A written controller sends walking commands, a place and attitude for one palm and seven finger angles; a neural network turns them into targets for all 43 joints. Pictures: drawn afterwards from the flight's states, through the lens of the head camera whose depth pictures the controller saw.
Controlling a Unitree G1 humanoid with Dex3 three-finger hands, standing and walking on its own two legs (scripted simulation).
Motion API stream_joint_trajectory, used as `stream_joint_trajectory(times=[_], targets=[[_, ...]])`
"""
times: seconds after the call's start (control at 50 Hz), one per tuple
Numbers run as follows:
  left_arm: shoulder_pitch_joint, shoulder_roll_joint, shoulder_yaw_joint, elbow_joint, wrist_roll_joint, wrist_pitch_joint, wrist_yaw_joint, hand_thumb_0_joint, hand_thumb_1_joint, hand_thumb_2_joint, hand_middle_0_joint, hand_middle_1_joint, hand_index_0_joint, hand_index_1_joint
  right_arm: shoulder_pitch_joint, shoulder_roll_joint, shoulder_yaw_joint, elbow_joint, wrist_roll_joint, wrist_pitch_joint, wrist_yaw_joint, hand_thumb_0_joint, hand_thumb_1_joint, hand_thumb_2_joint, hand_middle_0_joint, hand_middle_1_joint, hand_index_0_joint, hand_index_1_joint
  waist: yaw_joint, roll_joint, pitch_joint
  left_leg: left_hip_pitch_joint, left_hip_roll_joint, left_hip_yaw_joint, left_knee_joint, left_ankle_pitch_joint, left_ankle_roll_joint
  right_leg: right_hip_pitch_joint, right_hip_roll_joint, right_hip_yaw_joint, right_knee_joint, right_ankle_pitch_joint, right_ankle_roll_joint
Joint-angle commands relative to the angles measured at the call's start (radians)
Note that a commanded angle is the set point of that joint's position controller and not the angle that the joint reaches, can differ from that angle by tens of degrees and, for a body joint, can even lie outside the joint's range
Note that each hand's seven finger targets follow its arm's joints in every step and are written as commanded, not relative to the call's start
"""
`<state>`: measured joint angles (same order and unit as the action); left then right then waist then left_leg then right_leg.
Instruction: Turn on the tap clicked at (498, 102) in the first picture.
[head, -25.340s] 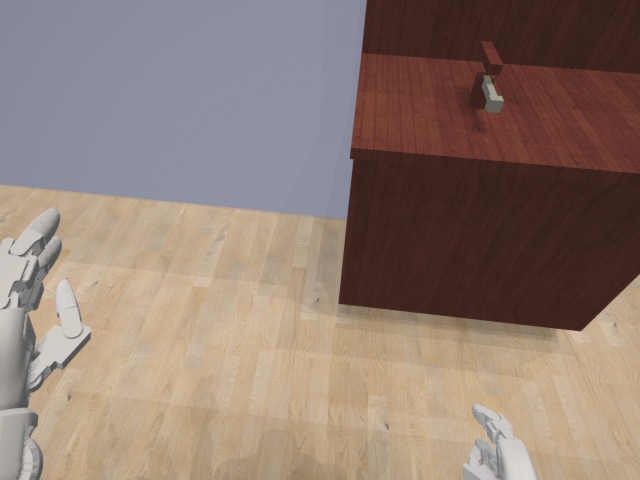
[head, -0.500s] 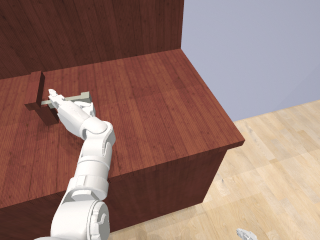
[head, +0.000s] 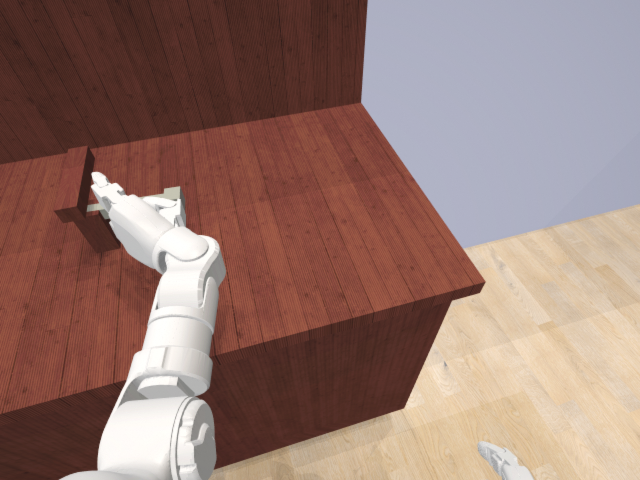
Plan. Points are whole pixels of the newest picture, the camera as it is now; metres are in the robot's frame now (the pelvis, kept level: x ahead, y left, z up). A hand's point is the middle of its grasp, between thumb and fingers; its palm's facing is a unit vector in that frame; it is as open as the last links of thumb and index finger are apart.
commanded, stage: lift the hand up off the lever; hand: left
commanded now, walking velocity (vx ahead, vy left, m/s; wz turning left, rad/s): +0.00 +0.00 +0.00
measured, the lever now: (174, 200) +0.49 +0.25 +0.07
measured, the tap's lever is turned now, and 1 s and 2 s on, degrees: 86 86 86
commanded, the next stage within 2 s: draw the hand back beside the body in 0.52 s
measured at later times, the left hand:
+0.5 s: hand (163, 208) +0.40 +0.22 +0.14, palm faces +0.81 -0.58 -0.08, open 7.8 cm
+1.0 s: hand (143, 257) +0.33 +0.22 +0.14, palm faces +0.34 -0.92 -0.22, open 7.7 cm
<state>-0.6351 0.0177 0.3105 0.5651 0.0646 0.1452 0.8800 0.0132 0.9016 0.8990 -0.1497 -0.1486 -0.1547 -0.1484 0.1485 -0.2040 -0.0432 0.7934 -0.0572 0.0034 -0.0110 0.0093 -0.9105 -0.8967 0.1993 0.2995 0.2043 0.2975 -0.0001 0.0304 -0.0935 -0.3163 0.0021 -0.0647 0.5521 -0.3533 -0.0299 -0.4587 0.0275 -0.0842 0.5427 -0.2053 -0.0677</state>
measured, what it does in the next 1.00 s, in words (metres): stands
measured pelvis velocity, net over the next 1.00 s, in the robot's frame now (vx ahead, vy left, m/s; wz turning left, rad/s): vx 0.01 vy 0.01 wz -0.04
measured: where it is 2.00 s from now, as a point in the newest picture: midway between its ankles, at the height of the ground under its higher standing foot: outside the picture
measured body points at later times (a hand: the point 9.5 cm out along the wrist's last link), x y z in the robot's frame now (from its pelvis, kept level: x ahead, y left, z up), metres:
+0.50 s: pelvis +0.00 +0.01 +0.00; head +0.01 -0.01 +0.45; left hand +0.36 +0.25 +0.15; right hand +0.18 -0.22 -0.11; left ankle -0.05 +0.14 -0.73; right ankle +0.04 -0.08 -0.73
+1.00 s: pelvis +0.01 +0.01 +0.01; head +0.00 -0.01 +0.46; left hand +0.30 +0.27 +0.15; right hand +0.16 -0.23 -0.10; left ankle -0.05 +0.14 -0.73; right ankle +0.04 -0.07 -0.73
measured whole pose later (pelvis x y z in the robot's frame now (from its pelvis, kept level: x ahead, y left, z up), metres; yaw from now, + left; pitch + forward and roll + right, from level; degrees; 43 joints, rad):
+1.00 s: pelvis +0.01 +0.01 +0.01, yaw -2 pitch -3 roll +0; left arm -0.04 0.28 0.16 0.04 -0.08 0.04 0.20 0.01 0.90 0.90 -0.17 -0.18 -0.17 -0.18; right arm 0.20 -0.23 -0.01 0.67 0.03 0.00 -0.05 0.01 -0.91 -0.90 0.20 0.30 0.20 0.30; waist 0.02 0.06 0.03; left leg -0.02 0.01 -0.02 0.38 -0.31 -0.01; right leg -0.19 0.04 -0.04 0.41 -0.17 -0.05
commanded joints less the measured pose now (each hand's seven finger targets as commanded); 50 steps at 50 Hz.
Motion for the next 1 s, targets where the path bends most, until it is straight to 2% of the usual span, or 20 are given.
stream_joint_trajectory(times=[0.0,0.04,0.06,0.1,0.14,0.18,0.24,0.26,0.4,0.44,0.6,0.62,0.64,0.72,0.74,0.8,0.82,0.84,0.94,0.98], targets=[[-0.377,0.158,-0.029,-0.268,0.034,-0.037,-0.002,0.000,0.900,0.900,-0.150,-0.150,-0.150,-0.150,-0.073,-0.108,-0.031,-0.138,0.001,-0.031,-0.008,0.000,-0.900,-0.900,0.200,0.300,0.200,0.300,0.015,-0.082,-0.341,-0.044,-0.019,0.077,-0.052,0.332,0.018,0.396,-0.058,0.047,-0.049,0.257,0.048],[-0.357,0.206,0.013,-0.267,0.025,-0.024,-0.010,0.000,0.900,0.900,-0.150,-0.150,-0.150,-0.150,-0.085,-0.113,-0.032,-0.134,0.006,-0.026,-0.016,0.000,-0.900,-0.900,0.200,0.300,0.200,0.300,0.023,-0.087,-0.317,-0.049,-0.018,0.073,-0.064,0.304,0.022,0.397,-0.057,0.053,-0.067,0.216,0.049],[-0.372,0.163,-0.031,-0.276,0.023,-0.018,-0.016,0.000,0.900,0.900,-0.150,-0.150,-0.150,-0.150,-0.095,-0.108,-0.027,-0.138,0.009,-0.028,-0.015,0.000,-0.900,-0.900,0.200,0.300,0.200,0.300,0.012,-0.078,-0.293,-0.044,-0.016,0.077,-0.068,0.290,0.024,0.381,-0.060,0.055,-0.077,0.193,0.051],[-0.396,0.156,-0.046,-0.298,0.027,-0.015,-0.018,0.000,0.900,0.900,-0.150,-0.150,-0.150,-0.150,-0.096,-0.107,-0.026,-0.135,0.008,-0.036,-0.015,0.000,-0.900,-0.900,0.200,0.300,0.200,0.300,0.009,-0.078,-0.293,-0.027,-0.016,0.078,-0.072,0.287,0.025,0.377,-0.058,0.054,-0.085,0.176,0.050],[-0.362,0.190,-0.016,-0.341,0.024,-0.015,-0.021,0.000,0.900,0.900,-0.150,-0.150,-0.150,-0.150,-0.104,-0.109,-0.030,-0.137,0.009,-0.037,-0.019,0.000,-0.900,-0.900,0.200,0.300,0.200,0.300,0.028,-0.049,-0.320,-0.008,-0.018,0.075,-0.077,0.317,0.019,0.399,-0.053,0.051,-0.077,0.204,0.044],[-0.366,0.127,-0.078,-0.356,0.021,-0.007,-0.031,0.000,0.900,0.900,-0.150,-0.150,-0.150,-0.150,-0.107,-0.101,-0.026,-0.138,0.010,-0.043,-0.014,0.000,-0.900,-0.900,0.200,0.300,0.200,0.300,0.018,-0.040,-0.299,0.003,-0.016,0.075,-0.078,0.333,0.013,0.387,-0.054,0.044,-0.074,0.216,0.043],[-0.324,0.164,-0.039,-0.356,0.006,0.009,-0.039,0.000,0.900,0.900,-0.150,-0.150,-0.150,-0.150,-0.120,-0.107,-0.028,-0.135,0.014,-0.041,-0.022,0.000,-0.900,-0.900,0.200,0.300,0.200,0.300,0.030,-0.057,-0.286,0.004,-0.018,0.070,-0.090,0.318,0.014,0.396,-0.052,0.045,-0.087,0.192,0.043],[-0.355,0.135,-0.074,-0.372,0.003,0.010,-0.042,0.000,0.900,0.900,-0.150,-0.150,-0.150,-0.150,-0.124,-0.103,-0.022,-0.138,0.016,-0.043,-0.023,0.000,-0.900,-0.900,0.200,0.300,0.200,0.300,0.019,-0.055,-0.281,0.014,-0.018,0.073,-0.089,0.325,0.013,0.390,-0.056,0.045,-0.088,0.200,0.044],[-0.414,0.099,-0.115,-0.316,0.009,0.032,-0.038,0.000,0.900,0.900,-0.150,-0.150,-0.150,-0.150,-0.153,-0.100,-0.016,-0.118,0.020,-0.050,-0.025,0.000,-0.900,-0.900,0.200,0.300,0.200,0.300,0.011,-0.064,-0.219,0.005,-0.020,0.062,-0.108,0.220,0.014,0.334,-0.054,0.044,-0.126,0.042,0.044],[-0.430,0.154,-0.061,-0.308,0.012,0.025,-0.028,0.000,0.900,0.900,-0.150,-0.150,-0.150,-0.150,-0.156,-0.101,-0.019,-0.111,0.018,-0.048,-0.029,0.000,-0.900,-0.900,0.200,0.300,0.200,0.300,0.024,-0.042,-0.237,0.002,-0.021,0.059,-0.112,0.203,0.010,0.336,-0.052,0.043,-0.123,0.023,0.041],[-0.403,0.103,-0.089,-0.298,0.023,0.030,-0.015,0.000,0.900,0.900,-0.150,-0.150,-0.150,-0.150,-0.130,-0.098,-0.024,-0.126,0.007,-0.033,-0.012,0.000,-0.900,-0.900,0.200,0.300,0.200,0.300,0.030,-0.063,-0.306,0.022,-0.010,0.066,-0.083,0.381,-0.011,0.380,-0.051,0.026,-0.068,0.224,0.035],[-0.338,0.094,-0.261,-0.384,0.075,0.023,-0.178,0.000,0.900,0.900,-0.151,-0.153,-0.151,-0.153,-0.083,-0.127,-0.025,-0.133,0.014,-0.002,-0.028,0.000,-0.900,-0.900,0.200,0.300,0.200,0.300,-0.027,-0.090,-0.327,0.080,-0.010,0.078,-0.066,0.431,0.017,0.400,-0.050,0.053,-0.026,0.354,0.030],[-0.299,0.185,-0.160,-0.431,0.053,0.013,-0.248,0.000,0.900,0.900,-0.152,-0.156,-0.152,-0.156,-0.071,-0.128,-0.034,-0.167,0.027,0.009,-0.043,0.000,-0.900,-0.900,0.200,0.300,0.200,0.300,0.002,-0.059,-0.385,0.104,-0.011,0.079,-0.070,0.484,0.023,0.443,-0.047,0.053,-0.025,0.419,0.023],[-0.037,0.249,-0.131,-0.552,-0.073,-0.020,-0.505,0.000,0.900,0.900,-0.156,-0.168,-0.156,-0.168,-0.073,-0.110,-0.005,-0.230,0.067,0.040,-0.080,0.000,-0.900,-0.900,0.200,0.300,0.200,0.300,0.037,-0.104,-0.295,0.106,-0.004,0.079,-0.110,0.482,0.041,0.534,-0.041,0.076,-0.054,0.502,0.033],[0.054,0.315,-0.036,-0.576,-0.114,-0.021,-0.527,0.000,0.900,0.900,-0.157,-0.171,-0.157,-0.171,-0.096,-0.107,0.000,-0.248,0.079,0.047,-0.086,0.000,-0.900,-0.900,0.200,0.300,0.200,0.300,0.075,-0.074,-0.290,0.093,-0.002,0.077,-0.130,0.465,0.036,0.565,-0.039,0.077,-0.067,0.476,0.028],[0.150,0.285,-0.044,-0.724,-0.142,0.003,-0.503,0.000,0.900,0.900,-0.160,-0.180,-0.160,-0.180,-0.157,-0.087,0.019,-0.284,0.093,0.038,-0.084,0.000,-0.900,-0.900,0.200,0.300,0.200,0.300,0.090,-0.046,-0.209,0.086,-0.002,0.088,-0.160,0.415,0.034,0.560,-0.040,0.083,-0.101,0.401,0.030],[0.296,0.476,-0.013,-0.657,-0.119,-0.055,-0.589,0.000,0.900,0.900,-0.161,-0.183,-0.161,-0.183,-0.078,-0.108,0.011,-0.251,0.071,0.021,-0.057,0.000,-0.900,-0.900,0.200,0.300,0.200,0.300,0.042,-0.072,-0.173,0.117,0.008,0.078,-0.173,0.396,0.054,0.564,-0.058,0.084,-0.095,0.399,0.040],[0.315,0.513,0.039,-0.677,-0.132,-0.096,-0.626,0.000,0.900,0.900,-0.162,-0.186,-0.162,-0.186,-0.091,-0.108,0.009,-0.265,0.078,0.014,-0.049,0.000,-0.900,-0.900,0.200,0.300,0.200,0.300,0.072,-0.011,-0.167,0.118,0.000,0.084,-0.190,0.397,0.056,0.569,-0.058,0.082,-0.102,0.380,0.034],[0.183,0.409,-0.151,-0.882,-0.131,-0.236,-0.713,0.000,0.900,0.900,-0.167,-0.201,-0.167,-0.201,-0.123,-0.104,0.012,-0.298,0.081,-0.068,-0.044,0.000,-0.900,-0.900,0.200,0.300,0.200,0.300,0.014,0.071,-0.080,0.227,-0.001,0.084,-0.225,0.345,0.053,0.472,-0.044,0.088,-0.178,0.259,0.036],[0.218,0.404,-0.160,-0.803,-0.130,-0.254,-0.715,0.000,0.900,0.900,-0.169,-0.207,-0.169,-0.207,-0.118,-0.116,0.013,-0.281,0.079,-0.084,-0.048,0.000,-0.900,-0.900,0.200,0.300,0.200,0.300,0.009,-0.010,-0.023,0.220,0.000,0.073,-0.238,0.270,0.056,0.438,-0.035,0.080,-0.201,0.168,0.038]])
